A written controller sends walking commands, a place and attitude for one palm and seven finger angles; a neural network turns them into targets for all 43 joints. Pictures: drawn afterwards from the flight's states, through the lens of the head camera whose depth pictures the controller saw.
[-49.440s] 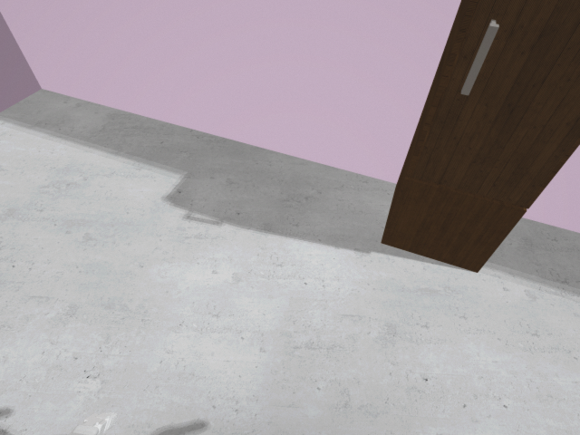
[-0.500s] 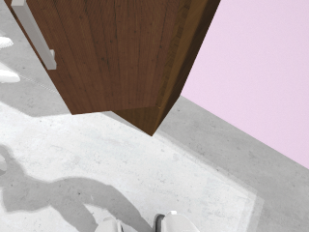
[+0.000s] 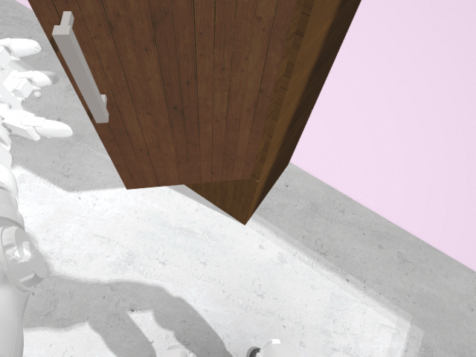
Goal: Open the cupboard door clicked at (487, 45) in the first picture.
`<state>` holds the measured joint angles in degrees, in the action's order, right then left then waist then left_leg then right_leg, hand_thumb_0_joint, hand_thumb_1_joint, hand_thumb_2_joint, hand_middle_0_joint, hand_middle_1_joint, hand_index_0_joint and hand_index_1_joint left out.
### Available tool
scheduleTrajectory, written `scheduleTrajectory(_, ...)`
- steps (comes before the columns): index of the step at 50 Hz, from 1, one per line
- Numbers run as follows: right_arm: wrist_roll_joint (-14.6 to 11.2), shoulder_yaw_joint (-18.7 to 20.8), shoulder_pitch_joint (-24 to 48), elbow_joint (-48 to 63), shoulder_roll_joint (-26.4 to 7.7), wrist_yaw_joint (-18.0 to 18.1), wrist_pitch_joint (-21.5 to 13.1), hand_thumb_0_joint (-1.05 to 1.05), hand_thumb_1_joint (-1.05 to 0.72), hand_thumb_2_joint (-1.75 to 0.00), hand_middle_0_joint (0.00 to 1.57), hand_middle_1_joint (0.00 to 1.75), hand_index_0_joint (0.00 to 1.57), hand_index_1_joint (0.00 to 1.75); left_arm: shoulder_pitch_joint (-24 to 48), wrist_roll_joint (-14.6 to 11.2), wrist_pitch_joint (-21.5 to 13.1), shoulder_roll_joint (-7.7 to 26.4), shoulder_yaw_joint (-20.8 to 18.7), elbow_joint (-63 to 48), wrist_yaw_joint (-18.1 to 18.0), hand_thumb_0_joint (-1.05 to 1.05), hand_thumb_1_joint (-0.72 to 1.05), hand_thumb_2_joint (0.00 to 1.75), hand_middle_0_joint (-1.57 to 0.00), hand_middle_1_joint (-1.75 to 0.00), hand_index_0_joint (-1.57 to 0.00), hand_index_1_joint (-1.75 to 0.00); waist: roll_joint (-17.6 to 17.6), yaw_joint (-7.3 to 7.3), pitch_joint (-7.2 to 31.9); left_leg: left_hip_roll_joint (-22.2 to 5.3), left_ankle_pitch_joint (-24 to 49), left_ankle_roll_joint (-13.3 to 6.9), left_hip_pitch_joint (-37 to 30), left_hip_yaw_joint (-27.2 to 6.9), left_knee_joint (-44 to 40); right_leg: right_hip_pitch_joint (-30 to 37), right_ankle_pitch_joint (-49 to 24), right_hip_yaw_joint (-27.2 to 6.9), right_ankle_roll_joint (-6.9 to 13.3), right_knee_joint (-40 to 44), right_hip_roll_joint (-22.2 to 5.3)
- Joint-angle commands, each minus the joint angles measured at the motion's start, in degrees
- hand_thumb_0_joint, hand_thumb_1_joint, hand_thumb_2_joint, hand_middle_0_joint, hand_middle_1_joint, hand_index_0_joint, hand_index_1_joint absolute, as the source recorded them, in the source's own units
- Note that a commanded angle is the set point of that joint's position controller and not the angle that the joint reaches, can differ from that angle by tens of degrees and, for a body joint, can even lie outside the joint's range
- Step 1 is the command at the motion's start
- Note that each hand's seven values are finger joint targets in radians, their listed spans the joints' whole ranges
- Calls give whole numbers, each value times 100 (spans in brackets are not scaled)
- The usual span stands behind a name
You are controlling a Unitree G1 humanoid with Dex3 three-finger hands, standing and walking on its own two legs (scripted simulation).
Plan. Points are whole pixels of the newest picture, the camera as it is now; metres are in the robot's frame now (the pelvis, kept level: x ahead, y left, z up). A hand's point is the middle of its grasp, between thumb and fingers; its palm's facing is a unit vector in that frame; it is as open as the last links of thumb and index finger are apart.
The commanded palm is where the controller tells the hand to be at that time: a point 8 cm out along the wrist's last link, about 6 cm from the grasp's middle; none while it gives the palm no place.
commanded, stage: move the hooked fingers beside the handle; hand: left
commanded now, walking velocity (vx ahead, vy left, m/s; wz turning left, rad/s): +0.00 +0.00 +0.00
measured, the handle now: (86, 73) +0.54 +0.22 +0.12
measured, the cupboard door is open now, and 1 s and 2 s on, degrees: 43 43 42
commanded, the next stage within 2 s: slide the fingers in behind the handle in 0.04 s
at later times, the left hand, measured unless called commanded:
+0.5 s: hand (60, 101) +0.49 +0.25 +0.12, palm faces +0.06 -1.00 +0.02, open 14.0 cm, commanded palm +0.46 +0.30 +0.12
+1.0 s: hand (76, 100) +0.49 +0.23 +0.12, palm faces +0.07 -1.00 +0.01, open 14.0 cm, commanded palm +0.46 +0.26 +0.12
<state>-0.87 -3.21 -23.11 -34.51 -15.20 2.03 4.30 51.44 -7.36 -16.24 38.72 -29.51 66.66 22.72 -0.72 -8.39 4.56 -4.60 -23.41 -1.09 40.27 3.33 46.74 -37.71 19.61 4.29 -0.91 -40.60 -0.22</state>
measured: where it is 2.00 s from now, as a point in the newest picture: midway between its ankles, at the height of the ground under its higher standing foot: outside the picture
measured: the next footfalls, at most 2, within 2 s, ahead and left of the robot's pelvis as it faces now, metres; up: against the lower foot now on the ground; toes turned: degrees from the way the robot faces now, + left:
none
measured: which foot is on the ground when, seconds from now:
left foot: down 0.00-1.00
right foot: down 0.00-1.00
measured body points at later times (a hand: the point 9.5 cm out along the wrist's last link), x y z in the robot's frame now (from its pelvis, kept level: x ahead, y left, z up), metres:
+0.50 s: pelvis -0.01 -0.01 +0.00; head +0.10 +0.01 +0.44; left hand +0.48 +0.30 +0.12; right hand +0.00 -0.29 -0.10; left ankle -0.02 +0.10 -0.71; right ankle -0.01 -0.14 -0.71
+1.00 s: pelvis -0.01 -0.01 +0.00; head +0.09 +0.01 +0.44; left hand +0.48 +0.28 +0.12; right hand +0.00 -0.28 -0.11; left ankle -0.02 +0.10 -0.71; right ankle -0.01 -0.14 -0.71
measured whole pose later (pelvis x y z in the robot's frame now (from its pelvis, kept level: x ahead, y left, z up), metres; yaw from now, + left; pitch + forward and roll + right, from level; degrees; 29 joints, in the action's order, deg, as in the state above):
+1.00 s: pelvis -0.01 -0.01 +0.00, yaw +0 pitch +16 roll -3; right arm -0.7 -2.0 -24.0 -36.0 -15.8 1.9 3.2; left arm 51.9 -6.7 -16.7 33.1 -25.2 66.4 17.3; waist -0.9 -8.9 4.2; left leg -4.4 -22.6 -0.7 39.7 3.1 46.1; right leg -37.6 19.5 4.3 -0.4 -41.1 -0.3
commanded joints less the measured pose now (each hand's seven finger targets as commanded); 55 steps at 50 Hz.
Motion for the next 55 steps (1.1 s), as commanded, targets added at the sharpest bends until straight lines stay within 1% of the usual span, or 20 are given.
scheduleTrajectory(1,-13,439,-915,278,-1222,136,-31,0,-90,-90,20,30,20,30,2171,13,1,1859,-40,-568,128,0,-50,30,-30,-120,-30,-120,-625,-16,1981,257,2689,-86,-1637,-474,-410,730,-2133,-108,127,210,291)
scheduleTrajectory(3,-14,417,-908,318,-1214,163,-32,0,-90,-90,20,30,20,30,2301,49,36,1792,68,-611,117,0,-50,30,-30,-120,-30,-120,-699,-76,1832,282,2561,-108,-1580,-441,-427,682,-2099,-120,141,226,270)
scheduleTrajectory(7,10,451,-933,344,-1214,177,-50,0,-90,-90,20,30,20,30,2640,-65,-332,2221,-290,-1285,120,0,-50,30,-30,-120,-30,-120,-766,-20,2661,280,2918,-93,-1912,-449,-315,1054,-2505,-208,127,133,286)
scheduleTrajectory(8,27,448,-937,331,-1196,170,-57,0,-90,-90,20,30,20,30,2768,-143,-434,1967,-122,-1416,157,0,-50,30,-30,-120,-30,-120,-950,-86,2754,272,3077,-83,-2099,-454,-271,935,-2560,-204,150,100,300)
scheduleTrajectory(9,27,455,-934,261,-1192,165,-66,0,-90,-90,20,30,20,30,2833,-163,-496,2000,-160,-1396,187,0,-50,30,-30,-120,-30,-120,-976,-87,2800,264,3043,-68,-2153,-478,-241,897,-2509,-209,137,116,301)
scheduleTrajectory(12,12,453,-891,190,-1192,167,-65,0,-90,-90,20,30,20,30,2580,-180,-410,1727,23,-1005,254,0,-50,30,-30,-120,-30,-120,-982,-115,2381,271,2703,-86,-1980,-465,-283,706,-2205,-186,140,193,298)
scheduleTrajectory(17,0,472,-876,205,-1167,175,-71,0,-90,-90,20,30,20,30,2449,-127,-140,1483,227,-1089,195,0,-50,30,-30,-120,-30,-120,-1121,-54,2414,292,2726,-95,-2007,-456,-348,709,-2169,-150,144,241,262)
scheduleTrajectory(19,4,467,-894,206,-1190,174,-64,0,-90,-90,20,30,20,30,2531,-133,-129,1716,42,-1081,74,0,-50,30,-30,-120,-30,-120,-870,-69,2390,281,2618,-112,-1883,-479,-370,785,-2155,-159,131,233,274)
scheduleTrajectory(20,0,457,-891,215,-1174,172,-67,0,-90,-90,20,30,20,30,2587,-141,-133,1612,111,-1074,18,0,-50,30,-30,-120,-30,-120,-706,-100,2287,290,2520,-119,-1774,-483,-411,851,-2135,-149,126,249,272)
scheduleTrajectory(24,22,460,-881,259,-1167,155,-109,0,-90,-90,20,30,20,30,2697,-64,-308,1856,-116,-1266,-220,0,-50,30,-30,-120,-30,-120,-751,-39,2478,311,2420,-133,-1704,-429,-406,1042,-2193,-229,121,217,260)
scheduleTrajectory(27,14,446,-860,246,-1146,141,-123,0,-90,-90,20,30,20,30,2707,39,-330,1680,59,-1069,-310,0,-50,30,-30,-120,-30,-120,-742,-114,2206,312,2172,-128,-1562,-408,-432,913,-2001,-233,106,253,251)
scheduleTrajectory(30,22,460,-909,260,-1161,141,-134,0,-90,-90,20,30,20,30,2548,64,-389,1904,-150,-1117,-307,0,-50,30,-30,-120,-30,-120,-903,10,2564,304,2435,-102,-1742,-416,-400,1034,-2159,-244,136,195,253)
scheduleTrajectory(36,14,478,-902,231,-1129,108,-150,0,-90,-90,20,30,20,30,2474,-76,-326,1279,199,-1076,-230,0,-50,30,-30,-120,-30,-120,-757,-72,2373,275,2469,-92,-1846,-429,-429,847,-2101,-181,132,242,291)
scheduleTrajectory(39,22,500,-938,181,-1153,123,-153,0,-90,-90,20,30,20,30,2616,-88,-311,1368,106,-1086,-287,0,-50,30,-30,-120,-30,-120,-651,-94,2330,271,2400,-108,-1811,-443,-447,844,-2055,-187,128,258,279)
scheduleTrajectory(41,24,492,-922,176,-1128,114,-175,0,-90,-90,20,30,20,30,2655,-78,-310,1156,259,-1091,-344,0,-50,30,-30,-120,-30,-120,-592,-122,2205,271,2346,-100,-1775,-458,-474,791,-1992,-168,129,260,278)
scheduleTrajectory(45,58,505,-932,161,-1100,68,-196,0,-90,-90,20,30,20,30,2693,-19,-430,1115,227,-1296,-500,0,-50,30,-30,-120,-30,-120,-869,-65,2436,273,2614,-66,-1994,-480,-417,736,-2064,-164,150,174,278)
scheduleTrajectory(47,54,518,-921,160,-1100,57,-203,0,-90,-90,20,30,20,30,2662,-15,-454,1047,260,-1294,-552,0,-50,30,-30,-120,-30,-120,-700,-79,2388,258,2603,-58,-1967,-492,-429,743,-2047,-153,139,186,280)
scheduleTrajectory(49,59,539,-895,175,-1067,26,-222,0,-90,-90,20,30,20,30,2672,-9,-507,829,367,-1536,-596,0,-50,30,-30,-120,-30,-120,-1062,-11,2650,252,2907,-24,-2287,-506,-378,654,-2087,-147,164,146,282)
scheduleTrajectory(51,70,544,-870,128,-1051,7,-232,0,-90,-90,20,30,20,30,2712,0,-484,644,486,-1548,-663,0,-50,30,-30,-120,-30,-120,-1093,-46,2551,233,2902,2,-2329,-538,-378,534,-1999,-115,165,153,285)
scheduleTrajectory(55,61,558,-861,107,-1066,-3,-238,0,-90,-90,20,30,20,30,2646,-5,-369,588,433,-1312,-824,0,-50,30,-30,-120,-30,-120,-702,-70,2313,242,2668,-23,-2059,-512,-429,608,-1964,-102,149,176,283)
